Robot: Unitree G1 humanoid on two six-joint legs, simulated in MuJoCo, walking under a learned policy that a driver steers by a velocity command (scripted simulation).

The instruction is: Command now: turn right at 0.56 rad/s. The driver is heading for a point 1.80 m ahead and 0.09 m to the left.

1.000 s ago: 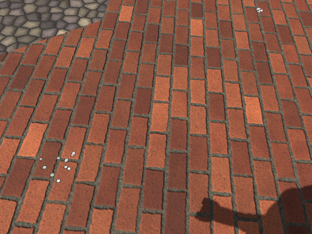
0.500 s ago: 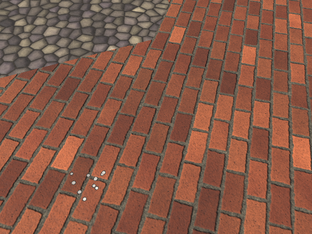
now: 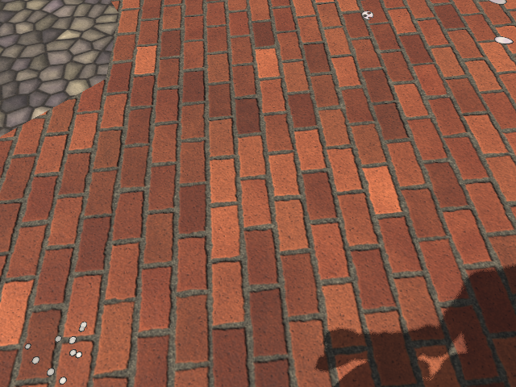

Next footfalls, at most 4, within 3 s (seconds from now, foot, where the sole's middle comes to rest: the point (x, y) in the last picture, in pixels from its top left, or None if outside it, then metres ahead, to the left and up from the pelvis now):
0.38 left None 0.07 0.11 -0.78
0.62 right None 0.00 -0.10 -0.78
2.40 right None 0.42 -0.09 -0.78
2.94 left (275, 280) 0.75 0.03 -0.78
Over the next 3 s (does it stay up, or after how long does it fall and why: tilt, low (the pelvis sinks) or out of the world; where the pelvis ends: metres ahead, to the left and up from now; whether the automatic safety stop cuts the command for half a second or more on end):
stays up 0.61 -0.02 -0.02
